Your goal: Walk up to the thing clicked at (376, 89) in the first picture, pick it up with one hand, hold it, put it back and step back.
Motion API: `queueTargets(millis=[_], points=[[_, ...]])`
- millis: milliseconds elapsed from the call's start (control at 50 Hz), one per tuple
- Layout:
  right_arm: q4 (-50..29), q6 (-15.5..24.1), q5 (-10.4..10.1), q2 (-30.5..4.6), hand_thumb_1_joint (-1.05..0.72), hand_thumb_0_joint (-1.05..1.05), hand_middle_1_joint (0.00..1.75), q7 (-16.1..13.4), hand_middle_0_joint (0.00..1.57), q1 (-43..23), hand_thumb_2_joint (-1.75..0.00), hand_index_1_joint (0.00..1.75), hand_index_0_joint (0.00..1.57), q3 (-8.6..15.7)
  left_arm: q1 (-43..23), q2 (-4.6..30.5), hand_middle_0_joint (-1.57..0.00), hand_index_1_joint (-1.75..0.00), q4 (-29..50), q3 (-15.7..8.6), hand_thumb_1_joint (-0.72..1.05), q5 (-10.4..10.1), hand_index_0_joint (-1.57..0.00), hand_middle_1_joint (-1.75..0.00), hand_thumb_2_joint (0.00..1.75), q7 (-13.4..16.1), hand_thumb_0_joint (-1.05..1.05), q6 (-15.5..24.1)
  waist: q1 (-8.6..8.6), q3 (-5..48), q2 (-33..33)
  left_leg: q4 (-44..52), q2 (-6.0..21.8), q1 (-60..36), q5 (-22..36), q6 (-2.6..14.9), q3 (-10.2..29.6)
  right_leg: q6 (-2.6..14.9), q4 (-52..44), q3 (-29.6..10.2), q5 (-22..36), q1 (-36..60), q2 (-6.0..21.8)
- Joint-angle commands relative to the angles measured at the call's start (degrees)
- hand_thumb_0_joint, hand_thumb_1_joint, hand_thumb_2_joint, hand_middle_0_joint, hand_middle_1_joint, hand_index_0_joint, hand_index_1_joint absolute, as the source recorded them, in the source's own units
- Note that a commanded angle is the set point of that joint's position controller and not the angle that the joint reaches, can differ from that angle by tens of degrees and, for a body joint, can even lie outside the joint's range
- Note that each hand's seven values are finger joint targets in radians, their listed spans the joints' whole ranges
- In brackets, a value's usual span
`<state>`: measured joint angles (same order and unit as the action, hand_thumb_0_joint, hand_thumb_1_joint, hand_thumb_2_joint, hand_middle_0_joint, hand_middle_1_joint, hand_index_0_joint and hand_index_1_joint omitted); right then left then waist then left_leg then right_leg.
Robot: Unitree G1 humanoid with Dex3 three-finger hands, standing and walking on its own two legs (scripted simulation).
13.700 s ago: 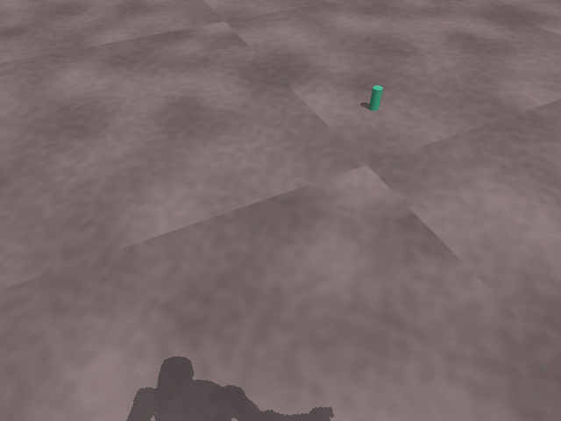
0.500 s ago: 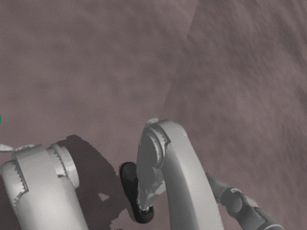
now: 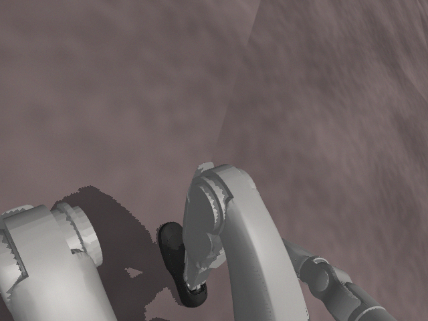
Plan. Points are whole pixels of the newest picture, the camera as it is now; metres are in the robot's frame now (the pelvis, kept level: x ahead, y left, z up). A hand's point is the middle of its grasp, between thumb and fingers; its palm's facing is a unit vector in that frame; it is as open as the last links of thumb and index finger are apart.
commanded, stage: close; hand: left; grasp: from the side
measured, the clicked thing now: out of the picture +0.44 +0.28 -0.21
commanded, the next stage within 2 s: settle in 0.26 s
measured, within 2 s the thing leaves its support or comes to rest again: leaves its support in 0.72 s
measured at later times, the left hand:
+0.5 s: hand out of the picture +0.43 +0.28 -0.18, palm faces +0.33 -0.94 -0.02, open 8.8 cm
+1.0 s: hand out of the picture +0.41 +0.30 -0.10, palm faces +0.31 -0.95 -0.05, open 8.9 cm
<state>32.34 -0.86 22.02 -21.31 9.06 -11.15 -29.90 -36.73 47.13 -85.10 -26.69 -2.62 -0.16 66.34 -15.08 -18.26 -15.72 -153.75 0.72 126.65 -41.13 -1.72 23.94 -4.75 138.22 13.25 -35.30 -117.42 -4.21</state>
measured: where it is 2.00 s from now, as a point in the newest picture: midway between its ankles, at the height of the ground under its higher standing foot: (134, 312)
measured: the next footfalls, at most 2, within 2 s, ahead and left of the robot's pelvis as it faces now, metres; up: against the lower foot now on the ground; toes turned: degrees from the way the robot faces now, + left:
none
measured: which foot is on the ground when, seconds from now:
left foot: down 0.00-1.00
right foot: down 0.00-1.00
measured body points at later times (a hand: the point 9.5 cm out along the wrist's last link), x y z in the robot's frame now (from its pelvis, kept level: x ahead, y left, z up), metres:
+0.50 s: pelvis +0.00 +0.00 +0.00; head +0.23 +0.19 +0.33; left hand +0.41 +0.32 -0.17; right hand +0.17 -0.25 -0.03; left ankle +0.08 +0.13 -0.25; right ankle +0.14 -0.13 -0.25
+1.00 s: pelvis +0.00 +0.00 +0.02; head +0.20 +0.18 +0.38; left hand +0.39 +0.35 -0.09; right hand +0.20 -0.24 -0.03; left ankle +0.08 +0.13 -0.25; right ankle +0.14 -0.13 -0.25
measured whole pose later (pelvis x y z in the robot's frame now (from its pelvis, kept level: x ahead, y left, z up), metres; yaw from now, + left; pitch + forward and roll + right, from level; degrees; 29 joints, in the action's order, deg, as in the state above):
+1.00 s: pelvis +0.00 +0.00 +0.02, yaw +2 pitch +17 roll -17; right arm 33.1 -3.2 15.9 -19.2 9.3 -5.5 -20.3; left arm -32.9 39.7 -61.1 -21.8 -3.1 -1.7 50.4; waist -11.0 -9.9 -10.3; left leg -148.1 0.9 127.9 -40.0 -1.1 19.7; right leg -3.2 135.3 11.2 -36.3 -118.5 -2.0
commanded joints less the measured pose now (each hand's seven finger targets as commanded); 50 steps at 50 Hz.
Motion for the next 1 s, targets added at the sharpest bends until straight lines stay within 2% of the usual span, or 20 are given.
queueTargets(millis=[0, 60, 100, 220, 340, 360, 420, 480, 540, 600, 640, 700, 780, 820, 860, 900, 920, 940, 960, 980], points=[[-0.92, -0.98, 0.38, -20.77, -0.87, 0.00, 0.30, -1.10, 0.20, 1.90, -0.89, 0.30, 0.20, 6.87, -10.38, 8.80, -0.66, -0.64, 7.13, -0.78, 0.46, -0.22, -0.65, -0.64, 0.71, 0.92, 0.00, 3.87, -6.37, 32.94, 31.32, 19.70, 3.47, -23.01, 8.78, -0.36, -7.00, 4.39, -8.91, 7.80, 11.25, 15.26, -1.93], [-0.95, -1.32, 0.37, -21.31, -0.87, 0.00, 0.30, -1.22, 0.20, 1.36, -0.89, 0.30, 0.20, 6.86, -11.86, 9.64, -0.76, -0.72, 6.28, -1.04, 0.56, 0.16, -0.75, -0.72, 0.77, 1.30, 0.00, 3.73, -7.25, 30.75, 31.93, 20.30, 3.80, -22.36, 7.71, -0.49, -6.30, 4.42, -8.62, 8.09, 10.39, 13.62, -1.83], [-1.10, -1.56, 0.44, -21.18, -0.88, 0.00, 0.30, -1.19, 0.20, 0.96, -0.90, 0.30, 0.20, 6.76, -12.36, 9.34, -0.85, -0.83, 6.06, -0.47, 0.50, 0.53, -0.84, -0.82, 0.84, 1.57, 0.00, 3.62, -7.52, 29.89, 31.89, 20.69, 3.82, -22.13, 6.63, -0.49, -6.18, 4.42, -8.91, 8.15, 9.55, 13.32, -1.74], [-1.56, -1.65, 0.60, -21.05, -0.88, 0.00, 0.30, -1.18, 0.20, 0.77, -0.90, 0.30, 0.20, 6.51, -12.92, 9.22, -1.03, -1.05, 5.81, -0.63, 0.56, 0.07, -1.02, -1.04, 1.02, 1.54, 0.00, 3.70, -7.80, 30.18, 30.43, 19.67, 3.63, -20.87, 5.47, 0.00, -6.66, 4.23, -9.70, 8.12, 8.90, 13.78, -1.96], [-1.11, -1.58, 0.61, -20.95, -0.88, 0.00, 0.30, -1.40, 0.20, 1.48, -0.90, 0.30, 0.20, 6.21, -12.15, 9.19, -1.20, -1.27, 6.09, -0.33, 0.57, -0.49, -1.19, -1.26, 1.23, 1.39, 0.00, 3.21, -7.28, 32.77, 30.79, 19.07, 3.67, -22.36, 8.57, 0.00, -7.07, 4.33, -9.90, 7.85, 11.63, 15.92, -2.27], [-1.41, -1.51, 0.48, -20.87, -0.91, 0.00, 0.30, -1.38, 0.20, 1.05, -0.91, 0.30, 0.20, 6.18, -13.25, 8.30, -1.18, -1.29, 6.58, 1.01, 0.53, -0.63, -1.16, -1.26, 1.23, 1.24, 0.00, 3.15, -7.70, 31.69, 30.56, 19.15, 3.50, -21.35, 7.29, 0.19, -7.21, 4.32, -10.27, 7.80, 10.70, 15.35, -2.27], [-1.03, -1.52, 0.21, -20.98, -0.90, 0.00, 0.30, -1.35, 0.20, 1.57, -0.91, 0.30, 0.20, 6.26, -12.13, 9.53, -1.23, -1.34, 6.63, -0.17, 0.57, -0.63, -1.22, -1.32, 1.29, 1.17, 0.00, 2.83, -7.17, 31.94, 31.05, 19.47, 3.58, -21.27, 6.91, 0.07, -7.12, 4.43, -10.20, 8.06, 10.38, 15.67, -2.25], [-1.13, -1.58, 0.06, -21.18, -0.91, 0.00, 0.30, -1.41, 0.20, 1.60, -0.91, 0.30, 0.20, 6.69, -13.41, 8.71, -1.25, -1.38, 9.60, 1.02, 0.53, -0.95, -1.24, -1.35, 1.30, 0.58, 0.00, 2.91, -7.04, 33.17, 32.44, 19.51, 3.61, -22.86, 8.81, -0.17, -7.07, 4.47, -9.67, 7.99, 11.80, 15.68, -2.12], [-0.90, -1.76, -0.25, -21.11, -0.91, 0.00, 0.30, -1.45, 0.20, 2.38, -0.91, 0.30, 0.20, 7.28, -13.04, 10.90, -1.29, -1.41, 12.88, -1.12, 0.50, -0.88, -1.28, -1.38, 1.32, 0.86, 0.00, 2.29, -5.85, 34.36, 33.79, 20.14, 3.81, -24.03, 9.51, -0.35, -7.18, 4.66, -9.53, 7.60, 11.99, 16.01, -1.97], [-1.27, -1.96, -0.54, -20.66, -0.91, 0.00, 0.30, -1.09, 0.20, 2.67, -0.91, 0.30, 0.20, 8.25, -13.49, 8.76, -1.32, -1.44, 17.81, -0.25, 0.49, -1.03, -1.30, -1.42, 1.34, 0.58, 0.00, 1.50, -5.42, 35.88, 36.08, 21.35, 3.86, -25.77, 9.31, -0.77, -7.32, 4.86, -9.48, 7.40, 11.55, 15.36, -1.71], [-1.02, -2.05, -0.91, -20.81, -0.91, 0.00, 0.30, -1.18, 0.20, 3.28, -0.91, 0.30, 0.20, 9.32, -14.02, 11.40, -1.34, -1.46, 22.72, -2.25, 0.48, -0.57, -1.32, -1.44, 1.35, 0.65, 0.00, 0.86, -4.33, 38.06, 39.05, 22.11, 4.16, -28.43, 11.67, -1.22, -7.26, 5.10, -8.76, 6.89, 12.88, 14.86, -1.47], [-0.99, -2.28, -1.61, -19.92, -0.91, 0.00, 0.30, -0.96, 0.20, 4.65, -0.90, 0.30, 0.20, 10.49, -14.02, 8.55, -1.35, -1.46, 28.11, -0.33, 0.48, -0.86, -1.33, -1.44, 1.34, 0.52, 0.00, -0.93, -4.19, 40.74, 40.53, 22.87, 3.91, -29.05, 12.07, -1.18, -7.95, 5.34, -9.32, 5.95, 13.32, 15.33, -1.16], [-1.11, -2.43, -2.96, -19.25, -0.91, 0.00, 0.30, -1.17, 0.20, 5.76, -0.90, 0.30, 0.20, 12.78, -15.93, 8.68, -1.36, -1.47, 34.21, -0.36, 0.42, -0.75, -1.34, -1.44, 1.34, 0.53, 0.00, -4.07, -3.07, 42.13, 41.16, 23.41, 3.65, -28.34, 10.73, -0.78, -9.24, 5.68, -10.31, 4.44, 12.62, 13.96, -0.86], [-1.19, -2.48, -3.54, -18.72, -0.90, 0.00, 0.30, -1.10, 0.20, 6.89, -0.90, 0.30, 0.20, 13.75, -13.94, 5.96, -1.35, -1.46, 35.35, 1.12, 0.41, -1.15, -1.34, -1.44, 1.33, 0.09, 0.00, -5.88, -2.76, 44.06, 40.27, 23.43, 3.38, -28.27, 11.68, -0.64, -9.83, 5.74, -10.81, 3.98, 13.53, 14.60, -0.78], [0.15, -2.56, -4.57, -17.58, -0.90, 0.00, 0.30, -0.90, 0.20, 8.10, -0.90, 0.30, 0.20, 14.69, -14.06, 1.30, -1.36, -1.47, 35.32, 4.79, 0.41, -1.24, -1.35, -1.45, 1.32, -0.83, 0.00, -7.77, -2.74, 41.65, 39.74, 25.37, 3.11, -26.92, 8.94, -0.54, -9.94, 5.92, -11.02, 3.91, 10.97, 11.65, -0.37], [-0.87, -2.65, -5.46, -17.71, -0.90, 0.00, 0.30, -0.94, 0.20, 9.01, -0.90, 0.30, 0.20, 16.23, -13.18, 4.03, -1.35, -1.45, 38.72, 1.93, 0.37, -1.09, -1.34, -1.43, 1.30, -0.73, 0.00, -9.45, -0.75, 44.70, 39.35, 25.96, 2.98, -27.67, 9.28, -0.39, -10.36, 6.11, -11.33, 3.41, 10.88, 11.60, -0.26], [-0.22, -2.80, -6.00, -17.08, -0.90, 0.00, 0.30, -0.82, 0.20, 9.36, -0.90, 0.30, 0.20, 16.46, -12.94, 0.42, -1.34, -1.44, 37.32, 5.57, 0.37, -1.19, -1.34, -1.43, 1.30, -1.61, 0.00, -10.38, -1.41, 43.74, 39.30, 26.55, 2.77, -26.85, 8.16, -0.38, -10.33, 6.18, -11.24, 3.29, 10.08, 10.51, -0.07], [-0.89, -2.73, -6.51, -17.01, -0.89, 0.00, 0.30, -0.72, 0.20, 9.18, -0.90, 0.30, 0.20, 17.37, -13.20, -1.26, -1.34, -1.44, 39.13, 6.30, 0.37, -1.63, -1.34, -1.43, 1.30, -2.19, 0.00, -11.12, -1.27, 44.43, 38.24, 26.84, 2.70, -26.96, 7.67, -0.27, -10.36, 6.25, -11.36, 3.17, 9.90, 9.62, -0.02], [-0.64, -2.68, -7.12, -16.73, -0.90, 0.00, 0.30, -0.81, 0.20, 10.06, -0.90, 0.30, 0.20, 18.01, -12.88, -0.80, -1.35, -1.45, 39.90, 5.08, 0.35, -2.06, -1.35, -1.44, 1.30, -2.40, 0.00, -12.00, -0.30, 44.63, 38.05, 27.26, 2.48, -26.11, 6.89, -0.08, -10.71, 6.29, -11.50, 2.74, 9.11, 9.35, 0.17], [0.78, -2.81, -7.65, -16.19, -0.90, 0.00, 0.30, -0.76, 0.20, 11.16, -0.90, 0.30, 0.20, 18.51, -12.09, -3.02, -1.34, -1.44, 38.43, 6.57, 0.34, -2.31, -1.33, -1.42, 1.29, -2.83, 0.00, -13.04, -0.30, 43.54, 37.47, 27.71, 2.37, -25.44, 5.49, 0.03, -10.88, 6.27, -11.83, 2.47, 7.89, 8.28, 0.32]])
